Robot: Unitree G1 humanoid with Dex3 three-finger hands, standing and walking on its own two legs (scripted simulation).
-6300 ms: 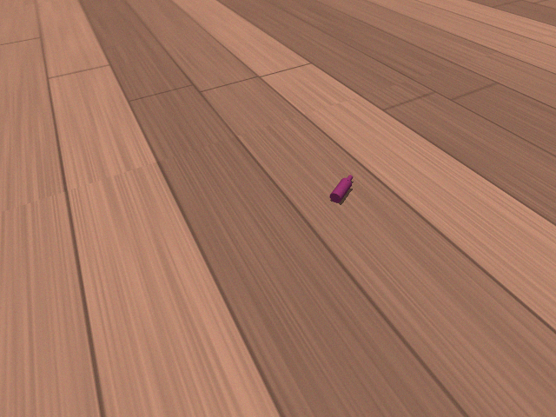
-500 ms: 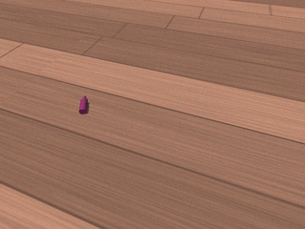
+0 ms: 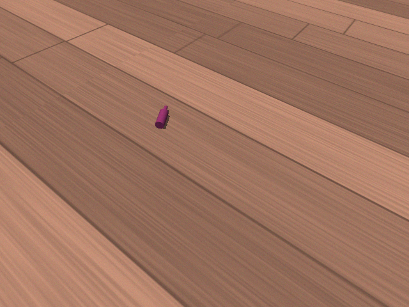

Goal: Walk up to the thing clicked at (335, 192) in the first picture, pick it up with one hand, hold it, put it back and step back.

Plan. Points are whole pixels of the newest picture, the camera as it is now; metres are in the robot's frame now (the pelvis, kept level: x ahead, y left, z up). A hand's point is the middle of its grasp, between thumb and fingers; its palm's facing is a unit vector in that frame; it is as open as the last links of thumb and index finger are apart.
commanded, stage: walk up
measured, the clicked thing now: (162, 115) +1.40 +0.28 -0.73
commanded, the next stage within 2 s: stand in 1.20 s
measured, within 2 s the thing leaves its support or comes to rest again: neither
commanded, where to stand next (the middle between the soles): +0.04 -0.02 m, yaw +12 degrees
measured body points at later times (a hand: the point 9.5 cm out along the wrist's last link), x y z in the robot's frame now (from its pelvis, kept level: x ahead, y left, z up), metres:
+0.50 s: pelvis -0.02 -0.02 +0.00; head +0.01 +0.00 +0.44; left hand -0.01 +0.31 -0.13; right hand +0.14 -0.30 -0.11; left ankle +0.00 +0.10 -0.72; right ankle +0.00 -0.17 -0.70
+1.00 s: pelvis -0.01 -0.03 +0.01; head +0.00 -0.02 +0.46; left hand -0.01 +0.29 -0.11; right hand +0.14 -0.30 -0.12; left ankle +0.00 +0.10 -0.72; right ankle +0.02 -0.17 -0.72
